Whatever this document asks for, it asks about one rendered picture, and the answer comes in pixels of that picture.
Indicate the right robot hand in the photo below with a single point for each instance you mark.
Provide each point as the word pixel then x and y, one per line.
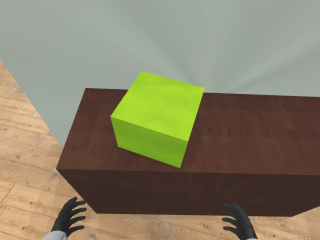
pixel 244 229

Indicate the carton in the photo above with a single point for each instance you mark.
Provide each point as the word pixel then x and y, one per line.
pixel 156 116

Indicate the pedestal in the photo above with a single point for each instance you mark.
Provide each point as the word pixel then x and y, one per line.
pixel 261 152

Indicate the left robot hand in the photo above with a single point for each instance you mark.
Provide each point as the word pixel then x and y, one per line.
pixel 64 221

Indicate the left robot forearm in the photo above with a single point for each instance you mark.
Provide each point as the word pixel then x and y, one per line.
pixel 56 235

